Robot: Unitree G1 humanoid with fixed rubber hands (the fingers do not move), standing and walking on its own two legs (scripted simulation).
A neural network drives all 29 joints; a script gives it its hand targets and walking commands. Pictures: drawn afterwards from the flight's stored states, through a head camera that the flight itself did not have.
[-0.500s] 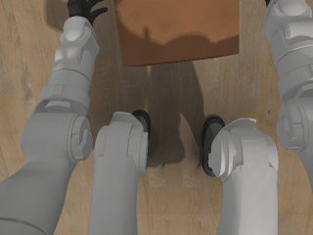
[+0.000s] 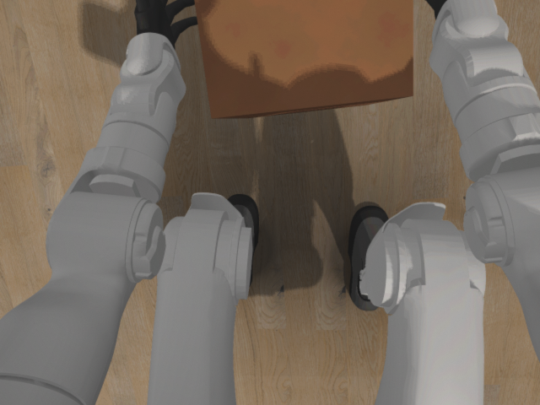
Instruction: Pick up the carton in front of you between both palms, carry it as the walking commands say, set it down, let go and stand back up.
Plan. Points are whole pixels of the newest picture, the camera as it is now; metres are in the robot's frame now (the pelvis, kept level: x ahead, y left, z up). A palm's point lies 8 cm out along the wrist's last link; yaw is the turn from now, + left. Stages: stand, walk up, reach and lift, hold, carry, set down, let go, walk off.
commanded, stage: reach and lift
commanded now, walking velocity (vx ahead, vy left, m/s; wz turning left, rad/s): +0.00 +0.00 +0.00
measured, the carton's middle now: (300, 33) +0.52 +0.01 -0.25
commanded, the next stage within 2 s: none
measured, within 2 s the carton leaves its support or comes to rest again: leaves its support in 0.36 s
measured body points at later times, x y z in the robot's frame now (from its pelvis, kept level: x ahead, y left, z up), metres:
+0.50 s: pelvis +0.01 +0.00 -0.01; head +0.34 -0.02 +0.30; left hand +0.52 +0.16 -0.14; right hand +0.54 -0.14 -0.15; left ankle +0.13 +0.13 -0.34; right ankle +0.11 -0.13 -0.34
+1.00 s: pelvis +0.00 +0.00 +0.12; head +0.25 -0.01 +0.49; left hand +0.49 +0.16 +0.05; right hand +0.50 -0.15 +0.05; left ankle +0.13 +0.13 -0.34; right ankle +0.11 -0.13 -0.34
